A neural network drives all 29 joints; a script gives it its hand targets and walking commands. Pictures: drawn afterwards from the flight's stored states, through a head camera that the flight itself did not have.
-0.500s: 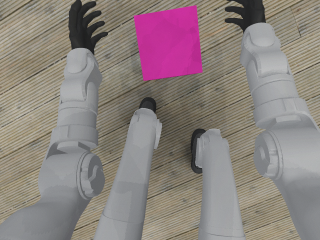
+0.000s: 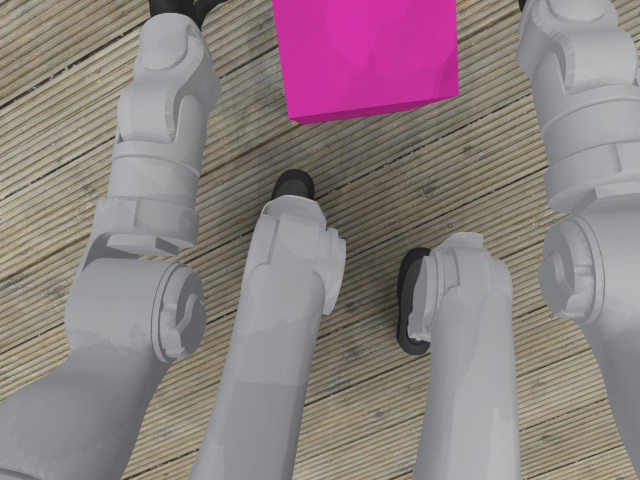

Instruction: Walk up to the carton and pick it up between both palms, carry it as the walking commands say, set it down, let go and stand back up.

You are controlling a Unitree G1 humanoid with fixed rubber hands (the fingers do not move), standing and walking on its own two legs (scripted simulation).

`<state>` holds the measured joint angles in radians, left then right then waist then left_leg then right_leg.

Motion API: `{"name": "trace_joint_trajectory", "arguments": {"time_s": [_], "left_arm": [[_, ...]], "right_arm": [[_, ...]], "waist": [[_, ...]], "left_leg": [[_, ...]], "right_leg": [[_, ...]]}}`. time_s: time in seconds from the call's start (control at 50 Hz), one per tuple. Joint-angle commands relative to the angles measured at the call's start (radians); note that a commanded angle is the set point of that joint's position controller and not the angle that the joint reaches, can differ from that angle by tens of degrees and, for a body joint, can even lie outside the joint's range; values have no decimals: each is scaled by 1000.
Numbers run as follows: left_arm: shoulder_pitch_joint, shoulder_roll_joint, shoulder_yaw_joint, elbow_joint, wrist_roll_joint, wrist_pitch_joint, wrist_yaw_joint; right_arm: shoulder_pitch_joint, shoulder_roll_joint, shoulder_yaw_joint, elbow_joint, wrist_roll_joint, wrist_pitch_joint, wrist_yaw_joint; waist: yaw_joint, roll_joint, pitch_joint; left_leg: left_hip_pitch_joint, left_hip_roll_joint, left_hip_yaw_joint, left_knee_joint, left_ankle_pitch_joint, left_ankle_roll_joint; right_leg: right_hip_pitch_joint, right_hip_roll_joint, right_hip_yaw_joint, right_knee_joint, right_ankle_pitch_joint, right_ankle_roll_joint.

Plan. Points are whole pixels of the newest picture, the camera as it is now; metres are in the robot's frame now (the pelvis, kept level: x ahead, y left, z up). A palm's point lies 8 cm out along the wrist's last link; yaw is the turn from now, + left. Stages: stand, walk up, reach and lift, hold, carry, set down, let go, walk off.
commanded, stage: reach and lift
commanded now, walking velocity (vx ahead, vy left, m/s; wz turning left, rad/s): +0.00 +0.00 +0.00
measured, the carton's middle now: (354, 42) +0.52 +0.09 -0.33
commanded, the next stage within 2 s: none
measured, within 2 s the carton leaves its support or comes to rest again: neither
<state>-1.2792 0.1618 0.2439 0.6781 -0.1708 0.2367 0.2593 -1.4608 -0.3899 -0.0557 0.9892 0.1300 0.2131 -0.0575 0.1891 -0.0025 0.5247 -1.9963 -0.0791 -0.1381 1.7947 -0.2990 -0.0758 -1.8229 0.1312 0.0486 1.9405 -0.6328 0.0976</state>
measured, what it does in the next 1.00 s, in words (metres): lowers itself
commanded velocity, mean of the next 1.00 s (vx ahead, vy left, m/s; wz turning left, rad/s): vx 0.00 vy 0.00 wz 0.00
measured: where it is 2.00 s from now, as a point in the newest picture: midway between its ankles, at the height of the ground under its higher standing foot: (347, 282)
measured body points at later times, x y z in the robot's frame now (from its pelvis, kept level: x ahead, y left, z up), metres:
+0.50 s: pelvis +0.03 -0.01 -0.07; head +0.41 +0.00 +0.15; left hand +0.49 +0.27 -0.28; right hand +0.57 -0.06 -0.30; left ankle +0.19 +0.13 -0.43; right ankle +0.11 -0.14 -0.43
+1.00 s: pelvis +0.02 -0.01 -0.08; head +0.40 +0.01 +0.16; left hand +0.50 +0.25 -0.28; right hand +0.57 -0.04 -0.29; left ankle +0.19 +0.13 -0.43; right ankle +0.11 -0.14 -0.43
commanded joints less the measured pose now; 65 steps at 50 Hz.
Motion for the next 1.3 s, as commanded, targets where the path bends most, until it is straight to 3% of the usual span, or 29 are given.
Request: {"name": "trace_joint_trajectory", "arguments": {"time_s": [0.0,0.08,0.14,0.22,0.28,0.36,0.4,0.5,0.56,0.64,0.72,0.86,1.06,1.18,1.28], "left_arm": [[-314,100,-15,-147,-13,-58,4],[-268,97,1,-47,-16,-82,-12],[-248,88,15,-13,-13,-118,-34],[-241,121,35,-42,-11,-165,-49],[-227,103,34,1,-40,-198,-63],[-231,108,26,72,-93,-226,-109],[-228,126,33,130,-108,-236,-124],[-198,143,36,132,-163,-248,-133],[-147,150,46,194,-175,-240,-140],[-138,123,24,221,-173,-238,-146],[-191,112,2,177,-166,-247,-135],[-290,75,-67,135,-176,-255,-116],[-362,-15,-66,330,-149,-249,-124],[-463,-200,-53,373,-115,-244,-169],[-603,-496,-87,369,-80,-225,-259]], "right_arm": [[-425,-237,-17,-179,-13,-54,-21],[-386,-168,42,-102,-4,-59,-20],[-373,-117,76,-90,7,-83,-18],[-363,-90,97,-173,31,-115,-29],[-341,-76,102,-163,22,-137,-36],[-345,-20,130,-195,-6,-153,-43],[-361,-8,145,-201,-14,-161,-50],[-358,16,176,-282,3,-164,-76],[-301,41,178,-239,-10,-148,-83],[-267,84,187,-199,-7,-137,-75],[-288,76,171,-198,-2,-141,-74],[-334,64,144,-163,-22,-157,-81],[-422,129,154,-33,-68,-163,-70],[-520,343,184,-46,-80,-160,-24],[-594,693,217,-60,-118,-143,52]], "waist": [[-37,-14,-1904],[-7,-67,-1784],[14,-93,-1747],[50,-84,-1808],[63,-93,-1733],[28,-172,-1637],[31,-215,-1600],[57,-244,-1712],[59,-259,-1648],[59,-239,-1579],[56,-192,-1579],[14,-132,-1560],[-1,-155,-1402],[20,-188,-1387],[20,-222,-1377]], "left_leg": [[1135,46,156,-101,64,12],[995,42,190,-50,73,22],[908,41,215,7,149,22],[926,49,216,74,300,16],[843,52,217,111,341,12],[662,53,213,155,355,22],[586,54,214,180,349,28],[592,58,217,206,405,27],[533,58,223,202,354,26],[515,61,222,195,319,23],[549,61,218,192,328,15],[598,55,199,180,323,3],[483,36,205,162,159,14],[472,25,209,174,170,22],[452,9,211,193,201,30]], "right_leg": [[165,3,-129,-186,2,-81],[149,-2,-117,-152,-5,-71],[143,-9,-108,-123,38,-65],[136,-8,-104,-76,140,-53],[111,-13,-94,-45,160,-50],[163,-22,-69,-17,226,-34],[179,-26,-57,-7,247,-24],[280,-33,-51,20,343,-17],[276,-36,-47,16,315,-20],[211,-35,-46,8,274,-24],[169,-34,-50,12,263,-36],[110,-26,-60,10,233,-60],[80,-22,-53,-17,118,-61],[60,-6,-59,-17,132,-58],[29,18,-71,-5,165,-60]]}}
